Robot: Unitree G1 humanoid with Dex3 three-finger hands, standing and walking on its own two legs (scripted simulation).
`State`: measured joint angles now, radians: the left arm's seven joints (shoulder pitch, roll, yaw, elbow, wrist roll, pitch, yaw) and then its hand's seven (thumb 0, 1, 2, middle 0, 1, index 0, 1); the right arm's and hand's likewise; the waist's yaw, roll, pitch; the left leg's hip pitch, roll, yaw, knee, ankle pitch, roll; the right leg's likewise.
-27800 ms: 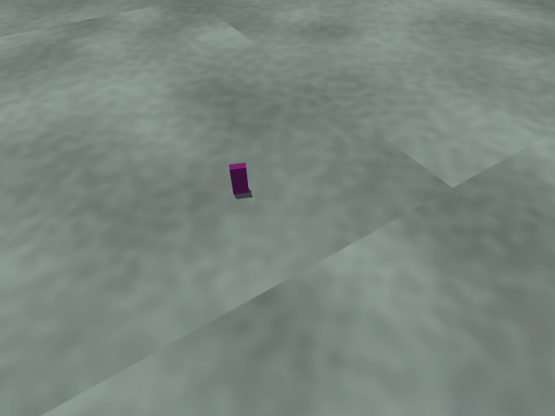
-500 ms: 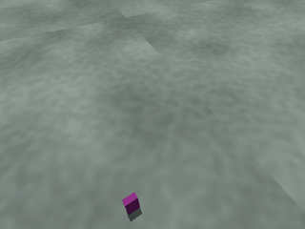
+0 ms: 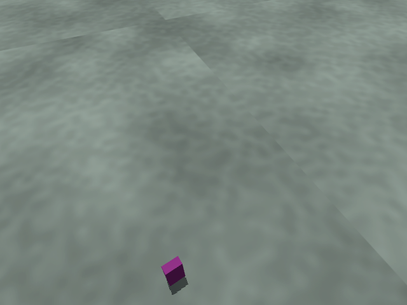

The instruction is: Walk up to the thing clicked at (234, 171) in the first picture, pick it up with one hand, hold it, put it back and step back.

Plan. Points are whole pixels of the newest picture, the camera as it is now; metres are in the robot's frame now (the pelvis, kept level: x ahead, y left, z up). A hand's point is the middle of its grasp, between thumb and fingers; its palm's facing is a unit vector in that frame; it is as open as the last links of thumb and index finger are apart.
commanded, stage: stand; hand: left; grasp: from the side
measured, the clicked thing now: (173, 271) +0.39 +0.18 -0.70
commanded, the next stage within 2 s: step back in 0.04 s
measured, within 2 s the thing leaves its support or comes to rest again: neither
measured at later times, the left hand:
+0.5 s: hand out of the picture +0.08 +0.32 -0.18, palm faces -0.03 -0.93 -0.36, open 7.4 cm
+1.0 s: hand out of the picture -0.03 +0.31 -0.15, palm faces -0.05 -0.91 -0.41, open 7.4 cm
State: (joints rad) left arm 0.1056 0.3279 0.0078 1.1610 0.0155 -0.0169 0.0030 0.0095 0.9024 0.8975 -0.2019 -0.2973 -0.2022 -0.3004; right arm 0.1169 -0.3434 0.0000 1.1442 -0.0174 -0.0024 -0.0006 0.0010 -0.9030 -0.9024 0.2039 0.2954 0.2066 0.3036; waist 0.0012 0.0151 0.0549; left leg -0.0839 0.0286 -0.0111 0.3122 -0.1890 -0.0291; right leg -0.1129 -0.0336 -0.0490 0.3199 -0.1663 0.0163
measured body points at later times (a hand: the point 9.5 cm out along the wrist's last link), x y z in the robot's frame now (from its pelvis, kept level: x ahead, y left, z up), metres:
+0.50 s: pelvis -0.06 +0.06 -0.02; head +0.02 +0.09 +0.42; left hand +0.08 +0.37 -0.16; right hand -0.01 -0.26 -0.13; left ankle -0.06 +0.15 -0.75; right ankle -0.07 -0.10 -0.67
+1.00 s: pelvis -0.16 +0.06 -0.02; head -0.09 +0.04 +0.42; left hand -0.03 +0.36 -0.13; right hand -0.07 -0.27 -0.14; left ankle -0.19 +0.19 -0.70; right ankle -0.13 -0.07 -0.75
